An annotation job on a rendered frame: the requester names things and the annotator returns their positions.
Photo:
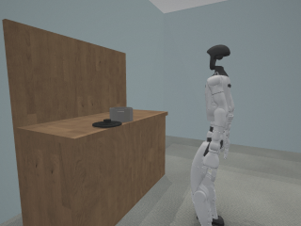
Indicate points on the pot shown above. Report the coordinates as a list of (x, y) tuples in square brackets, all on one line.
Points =
[(121, 113)]

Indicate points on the left robot forearm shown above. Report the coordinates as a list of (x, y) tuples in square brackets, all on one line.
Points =
[(219, 127)]

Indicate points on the humanoid robot head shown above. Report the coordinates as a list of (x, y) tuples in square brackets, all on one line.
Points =
[(218, 52)]

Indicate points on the right robot hand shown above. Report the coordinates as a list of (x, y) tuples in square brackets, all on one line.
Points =
[(227, 147)]

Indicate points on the right robot upper arm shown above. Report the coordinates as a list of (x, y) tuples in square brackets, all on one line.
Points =
[(231, 106)]

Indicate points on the right robot forearm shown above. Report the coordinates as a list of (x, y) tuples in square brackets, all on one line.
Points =
[(228, 122)]

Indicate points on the robot torso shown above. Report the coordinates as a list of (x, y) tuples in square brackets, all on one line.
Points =
[(211, 106)]

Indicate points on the left robot hand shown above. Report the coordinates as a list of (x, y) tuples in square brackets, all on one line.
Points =
[(210, 160)]

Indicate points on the lid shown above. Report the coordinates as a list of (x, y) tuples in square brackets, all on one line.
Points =
[(111, 124)]

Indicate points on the left robot upper arm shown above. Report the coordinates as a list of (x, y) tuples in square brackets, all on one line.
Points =
[(215, 84)]

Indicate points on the table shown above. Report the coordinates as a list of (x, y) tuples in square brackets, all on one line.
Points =
[(71, 173)]

